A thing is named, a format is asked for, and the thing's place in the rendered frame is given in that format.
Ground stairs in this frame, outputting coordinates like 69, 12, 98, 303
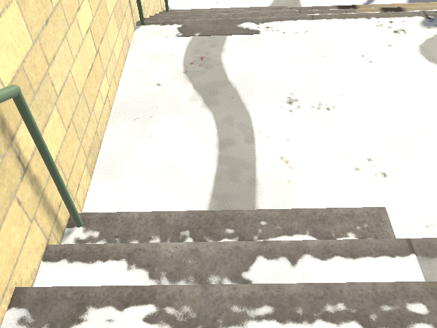
1, 207, 437, 328
144, 6, 307, 21

